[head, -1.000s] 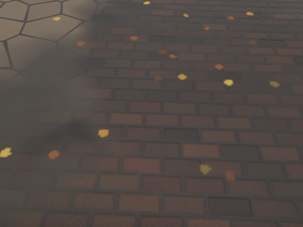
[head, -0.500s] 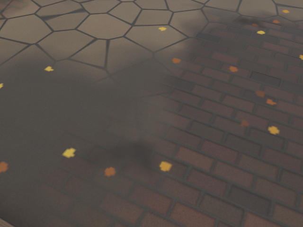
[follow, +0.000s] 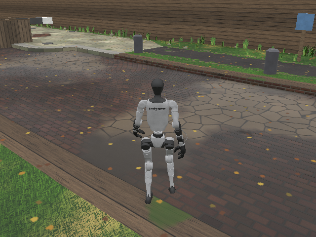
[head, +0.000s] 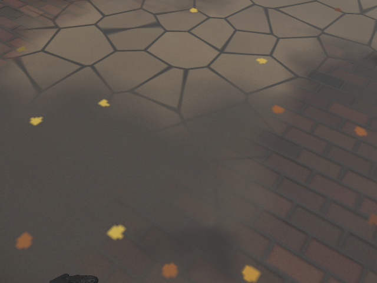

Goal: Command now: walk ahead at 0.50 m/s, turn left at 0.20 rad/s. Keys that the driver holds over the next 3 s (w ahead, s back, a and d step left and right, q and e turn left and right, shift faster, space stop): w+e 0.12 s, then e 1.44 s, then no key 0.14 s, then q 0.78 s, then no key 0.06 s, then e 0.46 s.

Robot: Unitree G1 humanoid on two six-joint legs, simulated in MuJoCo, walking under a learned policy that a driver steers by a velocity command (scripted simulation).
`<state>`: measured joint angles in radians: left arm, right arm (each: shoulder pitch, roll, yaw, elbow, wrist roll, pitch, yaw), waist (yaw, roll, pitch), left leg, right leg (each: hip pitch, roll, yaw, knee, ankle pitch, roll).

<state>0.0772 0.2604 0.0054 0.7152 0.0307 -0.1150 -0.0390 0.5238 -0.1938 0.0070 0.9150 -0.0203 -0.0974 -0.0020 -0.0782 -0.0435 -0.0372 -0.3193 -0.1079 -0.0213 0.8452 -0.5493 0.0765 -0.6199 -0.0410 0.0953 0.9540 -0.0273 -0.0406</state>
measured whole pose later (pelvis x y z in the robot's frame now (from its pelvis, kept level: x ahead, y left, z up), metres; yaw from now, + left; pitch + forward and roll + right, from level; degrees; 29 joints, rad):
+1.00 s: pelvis +0.33 -0.04 -0.12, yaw -30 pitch +3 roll +1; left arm 0.17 0.28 0.08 0.61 -0.01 0.07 -0.01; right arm 0.15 -0.28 -0.09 0.74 0.01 0.02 -0.04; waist -0.01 0.00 0.01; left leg -0.37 0.09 0.10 0.56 -0.23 -0.03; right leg -0.34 -0.01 0.00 0.60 -0.29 -0.01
